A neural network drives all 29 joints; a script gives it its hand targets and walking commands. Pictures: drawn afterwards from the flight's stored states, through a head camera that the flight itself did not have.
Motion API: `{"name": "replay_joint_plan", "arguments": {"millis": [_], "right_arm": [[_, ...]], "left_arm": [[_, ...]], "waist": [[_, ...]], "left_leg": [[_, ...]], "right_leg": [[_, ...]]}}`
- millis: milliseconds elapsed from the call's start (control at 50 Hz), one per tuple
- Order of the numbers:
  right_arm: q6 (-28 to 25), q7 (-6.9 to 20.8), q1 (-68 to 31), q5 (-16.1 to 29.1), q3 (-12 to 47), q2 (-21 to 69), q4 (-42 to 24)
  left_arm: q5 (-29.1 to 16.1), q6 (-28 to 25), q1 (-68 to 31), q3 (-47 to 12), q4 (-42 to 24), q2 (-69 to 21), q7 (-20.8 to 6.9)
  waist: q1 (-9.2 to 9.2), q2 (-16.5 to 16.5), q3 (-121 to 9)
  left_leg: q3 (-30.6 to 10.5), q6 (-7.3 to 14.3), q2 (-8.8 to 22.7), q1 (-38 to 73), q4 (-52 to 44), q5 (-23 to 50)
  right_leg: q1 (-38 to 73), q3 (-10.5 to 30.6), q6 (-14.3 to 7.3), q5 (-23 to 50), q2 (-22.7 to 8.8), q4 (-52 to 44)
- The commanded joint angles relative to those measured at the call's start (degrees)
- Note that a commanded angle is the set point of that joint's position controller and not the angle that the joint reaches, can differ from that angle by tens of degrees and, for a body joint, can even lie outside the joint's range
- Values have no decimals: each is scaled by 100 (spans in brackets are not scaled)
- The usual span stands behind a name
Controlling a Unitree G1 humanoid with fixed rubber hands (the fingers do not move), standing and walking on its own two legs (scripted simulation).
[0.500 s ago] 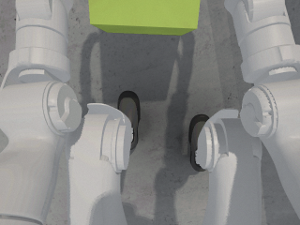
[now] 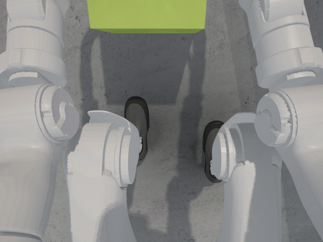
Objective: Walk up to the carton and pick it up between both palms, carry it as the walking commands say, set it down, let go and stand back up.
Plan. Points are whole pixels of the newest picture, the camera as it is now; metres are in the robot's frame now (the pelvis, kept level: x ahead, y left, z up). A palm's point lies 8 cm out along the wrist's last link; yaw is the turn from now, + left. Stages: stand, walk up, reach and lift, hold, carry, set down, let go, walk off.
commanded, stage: set down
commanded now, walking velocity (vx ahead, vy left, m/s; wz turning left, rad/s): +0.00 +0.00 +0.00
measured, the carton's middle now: out of the picture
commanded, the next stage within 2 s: none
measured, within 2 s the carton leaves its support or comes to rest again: neither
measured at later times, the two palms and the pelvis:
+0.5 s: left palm out of the picture +0.54 +0.24 -0.18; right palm out of the picture +0.57 -0.07 -0.19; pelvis +0.00 +0.00 +0.00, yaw +0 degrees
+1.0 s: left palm out of the picture +0.52 +0.24 -0.19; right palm out of the picture +0.58 -0.11 -0.19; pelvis +0.00 +0.00 +0.00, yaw +0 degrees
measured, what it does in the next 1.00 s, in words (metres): stands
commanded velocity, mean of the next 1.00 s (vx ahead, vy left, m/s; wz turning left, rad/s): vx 0.00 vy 0.00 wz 0.00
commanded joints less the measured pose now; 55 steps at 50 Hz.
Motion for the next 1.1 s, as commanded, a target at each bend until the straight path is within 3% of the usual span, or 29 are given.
{"name": "replay_joint_plan", "arguments": {"millis": [0,380,560,660,780,820,940,1080], "right_arm": [[-64,1125,-2460,272,1418,4239,-371],[-89,1093,-2200,36,1232,3877,-245],[-199,925,-2078,-33,1091,3206,-284],[-300,628,-1938,-20,921,2099,-268],[-500,-235,-1717,338,732,-759,-9],[-567,-431,-1891,595,812,-1166,88],[-618,-417,-2047,1251,1300,-1221,343],[-590,-278,-2043,1350,1308,-1369,593]], "left_arm": [[-447,-3,-2340,-1264,-588,-5115,-1361],[-403,-171,-2226,-1097,-342,-4601,-1268],[-246,-282,-1960,-787,-199,-3958,-1096],[-162,-436,-1616,-425,-61,-2873,-780],[-349,-786,-1130,-21,485,117,106],[-545,-875,-1209,-95,642,528,330],[-770,-1099,-1635,-403,540,917,530],[-760,-1055,-1725,-434,666,935,487]], "waist": [[141,-732,-5298],[64,-690,-4952],[67,-626,-4995],[94,-570,-5162],[170,-519,-5712],[226,-525,-6090],[455,-462,-6633],[425,-315,-6371]], "left_leg": [[391,296,-631,3374,-266,1481],[402,265,-609,3231,-191,1340],[404,206,-576,3329,-191,1378],[399,135,-521,3502,-200,1458],[371,1,-379,3945,-245,1847],[376,-5,-320,3959,-241,2046],[288,144,-206,4383,-205,2430],[178,189,-166,4617,-289,2302]], "right_leg": [[1428,-328,-179,1582,79,-1432],[1471,-263,-167,1561,-20,-1395],[1498,-242,-111,1606,-71,-1391],[1620,-216,-15,1658,-129,-1412],[1929,-161,186,1833,-265,-1477],[1961,-102,213,1990,-279,-1435],[1646,-47,212,2147,-332,-1328],[1130,-127,172,1760,-423,-1409]]}}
